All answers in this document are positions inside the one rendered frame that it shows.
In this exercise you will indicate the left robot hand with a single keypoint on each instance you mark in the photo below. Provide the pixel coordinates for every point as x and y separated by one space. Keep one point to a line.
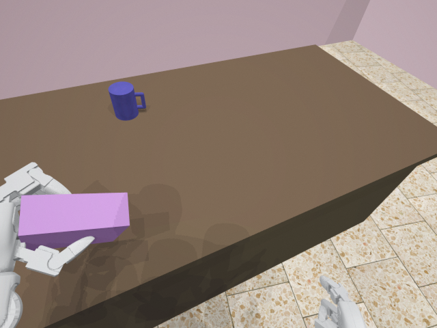
30 180

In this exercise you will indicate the table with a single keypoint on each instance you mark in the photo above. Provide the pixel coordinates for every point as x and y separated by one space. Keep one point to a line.
232 168

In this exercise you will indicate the right robot hand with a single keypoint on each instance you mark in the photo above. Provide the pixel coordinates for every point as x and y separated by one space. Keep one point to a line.
345 315

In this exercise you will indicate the sponge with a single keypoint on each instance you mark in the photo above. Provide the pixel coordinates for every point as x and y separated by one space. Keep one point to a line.
59 220

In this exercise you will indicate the robot left forearm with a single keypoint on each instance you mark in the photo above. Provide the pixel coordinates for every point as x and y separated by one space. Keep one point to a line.
11 305

